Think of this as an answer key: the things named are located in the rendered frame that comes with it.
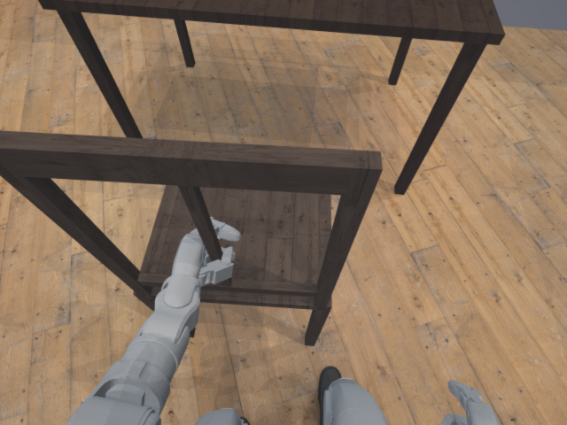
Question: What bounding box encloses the chair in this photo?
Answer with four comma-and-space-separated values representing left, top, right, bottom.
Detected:
0, 131, 383, 346

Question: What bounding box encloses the robot left hand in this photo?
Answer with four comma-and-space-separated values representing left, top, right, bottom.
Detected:
171, 217, 241, 287

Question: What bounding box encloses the robot right thigh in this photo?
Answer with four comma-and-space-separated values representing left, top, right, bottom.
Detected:
323, 383, 389, 425

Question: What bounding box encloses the table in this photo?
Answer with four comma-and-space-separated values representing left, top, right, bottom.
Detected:
38, 0, 505, 195

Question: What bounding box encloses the robot left forearm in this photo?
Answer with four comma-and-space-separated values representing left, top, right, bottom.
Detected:
66, 274, 201, 425

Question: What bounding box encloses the right robot shin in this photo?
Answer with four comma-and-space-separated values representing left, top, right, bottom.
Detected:
328, 378, 356, 390

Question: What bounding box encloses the robot right hand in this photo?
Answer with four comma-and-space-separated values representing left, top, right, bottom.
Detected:
437, 380, 500, 425

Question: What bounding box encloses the robot left upper arm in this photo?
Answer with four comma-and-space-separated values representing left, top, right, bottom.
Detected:
71, 396, 161, 425

